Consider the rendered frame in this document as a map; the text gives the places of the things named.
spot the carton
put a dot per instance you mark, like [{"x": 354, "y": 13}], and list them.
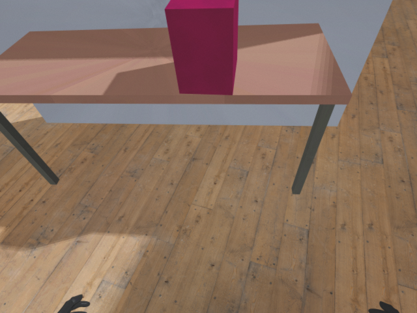
[{"x": 204, "y": 40}]

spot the table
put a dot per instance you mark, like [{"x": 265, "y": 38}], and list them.
[{"x": 276, "y": 64}]

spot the left robot hand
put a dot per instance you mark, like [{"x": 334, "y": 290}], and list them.
[{"x": 74, "y": 303}]

